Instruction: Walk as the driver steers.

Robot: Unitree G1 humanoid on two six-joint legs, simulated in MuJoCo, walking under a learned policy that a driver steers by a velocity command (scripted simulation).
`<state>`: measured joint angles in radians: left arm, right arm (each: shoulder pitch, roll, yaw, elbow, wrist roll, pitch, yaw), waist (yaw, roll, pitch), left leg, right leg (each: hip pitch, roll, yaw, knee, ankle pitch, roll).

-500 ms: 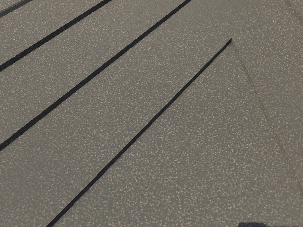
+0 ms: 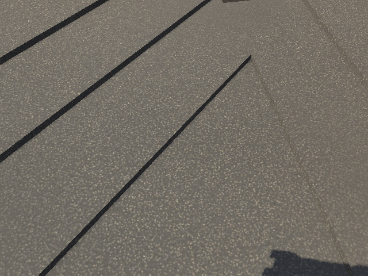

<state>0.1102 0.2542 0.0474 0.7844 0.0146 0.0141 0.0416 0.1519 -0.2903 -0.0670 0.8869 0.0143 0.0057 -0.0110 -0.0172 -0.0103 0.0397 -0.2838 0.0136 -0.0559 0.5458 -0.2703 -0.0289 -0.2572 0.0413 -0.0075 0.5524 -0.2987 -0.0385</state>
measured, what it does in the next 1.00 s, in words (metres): walks ahead: left foot, then right foot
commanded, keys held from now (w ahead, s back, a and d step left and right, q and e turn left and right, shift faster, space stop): q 0.22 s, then w+q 0.12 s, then w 0.12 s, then w+e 0.54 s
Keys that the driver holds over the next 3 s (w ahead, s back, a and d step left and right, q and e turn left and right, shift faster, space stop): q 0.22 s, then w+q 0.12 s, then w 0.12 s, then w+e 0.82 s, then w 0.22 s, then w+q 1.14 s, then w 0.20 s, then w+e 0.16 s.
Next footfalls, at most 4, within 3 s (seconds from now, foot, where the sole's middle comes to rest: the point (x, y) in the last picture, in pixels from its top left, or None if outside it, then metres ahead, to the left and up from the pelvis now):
0.54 left None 0.04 0.18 -0.77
1.00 right None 0.41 0.03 -0.77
1.48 left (130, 217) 0.71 0.22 -0.77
1.96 right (195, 173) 0.91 -0.04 -0.77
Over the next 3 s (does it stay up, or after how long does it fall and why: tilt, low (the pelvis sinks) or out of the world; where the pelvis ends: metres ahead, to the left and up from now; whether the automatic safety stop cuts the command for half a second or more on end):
stays up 1.31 0.21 0.03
